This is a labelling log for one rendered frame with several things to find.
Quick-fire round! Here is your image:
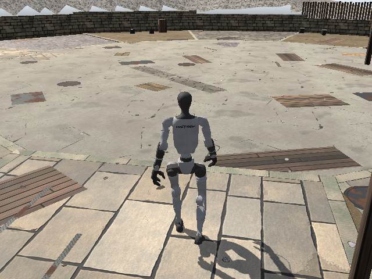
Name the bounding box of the robot right thigh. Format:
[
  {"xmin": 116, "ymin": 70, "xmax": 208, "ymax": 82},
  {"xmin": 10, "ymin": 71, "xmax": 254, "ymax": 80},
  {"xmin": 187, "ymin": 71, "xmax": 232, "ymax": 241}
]
[{"xmin": 194, "ymin": 163, "xmax": 207, "ymax": 206}]

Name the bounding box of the robot thigh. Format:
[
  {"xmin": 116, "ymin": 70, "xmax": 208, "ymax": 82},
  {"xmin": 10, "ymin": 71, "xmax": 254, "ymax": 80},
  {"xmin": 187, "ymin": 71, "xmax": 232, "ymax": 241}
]
[
  {"xmin": 194, "ymin": 163, "xmax": 207, "ymax": 206},
  {"xmin": 166, "ymin": 162, "xmax": 181, "ymax": 198}
]

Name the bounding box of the right robot hand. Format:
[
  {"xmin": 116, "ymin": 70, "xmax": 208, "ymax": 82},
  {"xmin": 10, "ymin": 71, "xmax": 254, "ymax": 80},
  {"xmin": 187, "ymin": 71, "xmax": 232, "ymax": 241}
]
[{"xmin": 204, "ymin": 156, "xmax": 217, "ymax": 167}]

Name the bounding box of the left robot hand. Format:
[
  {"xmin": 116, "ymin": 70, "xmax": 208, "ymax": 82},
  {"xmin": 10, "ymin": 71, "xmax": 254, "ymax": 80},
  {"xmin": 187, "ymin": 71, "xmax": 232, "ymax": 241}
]
[{"xmin": 151, "ymin": 170, "xmax": 165, "ymax": 186}]

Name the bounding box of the left robot upper arm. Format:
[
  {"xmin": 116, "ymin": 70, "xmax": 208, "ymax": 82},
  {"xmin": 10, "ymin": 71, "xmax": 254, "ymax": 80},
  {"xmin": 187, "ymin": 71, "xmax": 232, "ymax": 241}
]
[{"xmin": 159, "ymin": 117, "xmax": 173, "ymax": 151}]

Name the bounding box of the left robot forearm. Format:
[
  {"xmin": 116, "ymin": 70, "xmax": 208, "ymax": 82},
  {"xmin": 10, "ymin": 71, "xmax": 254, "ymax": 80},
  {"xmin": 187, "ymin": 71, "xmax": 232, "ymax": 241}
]
[{"xmin": 153, "ymin": 142, "xmax": 165, "ymax": 171}]

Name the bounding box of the robot left thigh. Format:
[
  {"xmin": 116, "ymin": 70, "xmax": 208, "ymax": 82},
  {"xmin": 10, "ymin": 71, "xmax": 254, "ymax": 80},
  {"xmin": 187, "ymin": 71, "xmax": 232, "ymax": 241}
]
[{"xmin": 166, "ymin": 162, "xmax": 181, "ymax": 198}]

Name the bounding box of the right robot upper arm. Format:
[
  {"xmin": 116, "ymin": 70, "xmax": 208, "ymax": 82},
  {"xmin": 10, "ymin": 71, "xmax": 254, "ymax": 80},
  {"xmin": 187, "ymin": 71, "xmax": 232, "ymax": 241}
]
[{"xmin": 197, "ymin": 116, "xmax": 213, "ymax": 147}]

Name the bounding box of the right robot forearm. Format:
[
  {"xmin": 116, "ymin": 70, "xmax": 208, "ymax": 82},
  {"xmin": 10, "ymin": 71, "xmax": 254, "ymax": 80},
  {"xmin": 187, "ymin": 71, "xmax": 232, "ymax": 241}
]
[{"xmin": 207, "ymin": 139, "xmax": 217, "ymax": 158}]

